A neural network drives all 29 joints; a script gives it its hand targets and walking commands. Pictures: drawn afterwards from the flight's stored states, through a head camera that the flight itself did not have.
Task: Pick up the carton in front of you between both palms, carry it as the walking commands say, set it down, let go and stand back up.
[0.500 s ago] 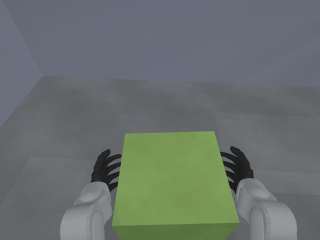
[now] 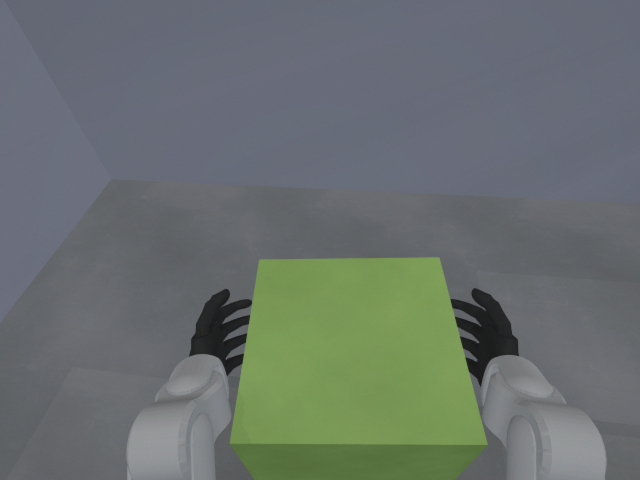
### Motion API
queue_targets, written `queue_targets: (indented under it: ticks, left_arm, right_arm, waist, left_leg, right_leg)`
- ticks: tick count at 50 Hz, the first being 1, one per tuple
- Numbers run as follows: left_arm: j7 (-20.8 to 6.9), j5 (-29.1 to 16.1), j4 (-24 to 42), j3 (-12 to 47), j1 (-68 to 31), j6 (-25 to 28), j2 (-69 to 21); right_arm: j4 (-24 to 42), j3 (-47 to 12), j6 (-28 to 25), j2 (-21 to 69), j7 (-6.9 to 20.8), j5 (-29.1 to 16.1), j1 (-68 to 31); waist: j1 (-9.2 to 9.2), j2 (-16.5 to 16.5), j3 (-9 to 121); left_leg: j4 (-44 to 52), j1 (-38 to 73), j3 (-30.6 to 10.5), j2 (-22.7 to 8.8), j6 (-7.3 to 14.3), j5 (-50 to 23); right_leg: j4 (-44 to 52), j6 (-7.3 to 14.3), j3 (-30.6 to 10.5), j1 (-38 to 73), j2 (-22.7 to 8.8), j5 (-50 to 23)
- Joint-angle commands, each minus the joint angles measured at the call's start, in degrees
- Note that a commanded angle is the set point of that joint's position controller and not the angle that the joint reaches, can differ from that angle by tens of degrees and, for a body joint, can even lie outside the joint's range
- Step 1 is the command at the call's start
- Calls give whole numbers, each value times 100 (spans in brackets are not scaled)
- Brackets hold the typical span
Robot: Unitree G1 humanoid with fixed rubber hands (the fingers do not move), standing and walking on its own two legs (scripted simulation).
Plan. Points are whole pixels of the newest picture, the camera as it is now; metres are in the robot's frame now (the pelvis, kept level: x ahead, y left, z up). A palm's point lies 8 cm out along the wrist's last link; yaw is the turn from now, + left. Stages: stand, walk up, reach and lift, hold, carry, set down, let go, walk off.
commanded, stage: carry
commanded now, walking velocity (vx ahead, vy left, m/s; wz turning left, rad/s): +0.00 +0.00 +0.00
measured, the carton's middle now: (349, 386) +0.24 +0.00 +0.00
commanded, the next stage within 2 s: hold in 2.00 s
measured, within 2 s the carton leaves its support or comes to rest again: neither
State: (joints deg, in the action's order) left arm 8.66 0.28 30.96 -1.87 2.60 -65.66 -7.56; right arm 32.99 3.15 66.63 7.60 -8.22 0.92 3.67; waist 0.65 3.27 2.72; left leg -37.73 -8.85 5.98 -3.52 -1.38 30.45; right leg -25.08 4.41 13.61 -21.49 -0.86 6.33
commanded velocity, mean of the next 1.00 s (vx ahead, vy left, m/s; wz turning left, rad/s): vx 0.00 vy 0.00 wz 0.00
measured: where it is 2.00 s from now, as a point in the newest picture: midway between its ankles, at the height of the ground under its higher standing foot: outside the picture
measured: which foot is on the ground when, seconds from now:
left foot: up 0.00-0.06, down 0.08-1.00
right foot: down 0.00-1.00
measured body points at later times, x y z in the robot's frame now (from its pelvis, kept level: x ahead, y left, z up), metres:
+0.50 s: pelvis +0.07 +0.01 +0.00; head +0.06 +0.01 +0.45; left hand +0.33 +0.17 +0.05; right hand +0.33 -0.14 +0.05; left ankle -0.04 +0.12 -0.73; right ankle +0.08 -0.08 -0.73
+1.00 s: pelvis +0.04 +0.02 +0.00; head +0.04 +0.02 +0.45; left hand +0.34 +0.17 +0.03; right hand +0.34 -0.13 +0.03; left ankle -0.04 +0.12 -0.73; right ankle +0.08 -0.08 -0.73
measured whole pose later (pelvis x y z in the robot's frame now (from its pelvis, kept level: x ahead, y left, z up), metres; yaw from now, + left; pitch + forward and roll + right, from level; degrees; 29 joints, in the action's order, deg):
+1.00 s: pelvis +0.04 +0.02 +0.00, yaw +0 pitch +2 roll +0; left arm 2.2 12.3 -8.9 -9.7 -12.1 -38.4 -8.1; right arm -8.3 9.6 38.7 8.0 -2.2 12.2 -11.7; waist -0.1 0.6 2.3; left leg -28.1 -8.1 8.1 -2.5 0.2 21.6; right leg -29.2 1.9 11.6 -19.0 -3.5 11.8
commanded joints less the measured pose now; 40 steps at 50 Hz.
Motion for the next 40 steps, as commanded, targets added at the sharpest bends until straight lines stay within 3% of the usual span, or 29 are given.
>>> queue_targets:
  ticks: [1,3,5,7,10,14,22,28,40]
  left_arm:
    - [-251,-1048,577,3072,-1450,82,-4015]
    - [-336,-1063,649,3157,-1564,172,-4197]
    - [-392,-1024,751,3233,-1687,217,-4164]
    - [-413,-1007,599,3293,-1751,205,-4040]
    - [-423,-902,317,3227,-1635,150,-3637]
    - [-428,-669,-143,2949,-1653,177,-3094]
    - [-766,-579,-797,2894,-2340,742,-3333]
    - [-1001,-342,-1433,2672,-2479,1256,-3231]
    - [-1535,142,-3518,1977,-3497,2711,-3636]
  right_arm:
    - [723,-3448,-111,3866,178,-1085,-1837]
    - [653,-3506,-210,4140,247,-1043,-1821]
    - [613,-3522,-271,4198,282,-1001,-1796]
    - [501,-3470,-249,3963,306,-922,-1891]
    - [168,-3387,-211,3559,348,-843,-1742]
    - [-326,-3076,-263,2985,400,-686,-1744]
    - [-958,-2996,-842,3174,756,-616,-2412]
    - [-1543,-2796,-1379,3103,956,-363,-2595]
    - [-3621,-2136,-2795,3520,1485,60,-3618]
  waist:
    - [-33,-1210,1797]
    - [-75,-1041,1924]
    - [-63,-608,1758]
    - [-36,-373,1493]
    - [-42,-281,1497]
    - [-40,-165,1478]
    - [-53,-145,1457]
    - [-59,-233,1558]
    - [-67,-258,1351]
  left_leg:
    - [885,-615,-259,-103,94,120]
    - [1630,-4,-66,-88,53,-1291]
    - [1704,-17,-205,-384,15,-1932]
    - [1465,20,-253,-580,-13,-2731]
    - [1212,-4,-223,-575,25,-3738]
    - [1034,56,-206,-579,35,-4522]
    - [1034,191,-179,-624,79,-4511]
    - [1067,204,-161,-603,115,-4106]
    - [1382,-13,-216,-559,220,-3007]
  right_leg:
    - [699,285,-1714,2515,-1645,-3044]
    - [645,76,-1308,2178,-1357,-1840]
    - [515,-99,-932,1955,-1082,-1147]
    - [164,-144,-896,1761,-940,-1981]
    - [-363,-136,-870,1746,-922,-2909]
    - [-659,-131,-772,1547,-840,-3025]
    - [-687,-164,-786,1373,-823,-2273]
    - [-617,-173,-814,1477,-870,-2183]
    - [-307,-200,-872,1412,-864,-1332]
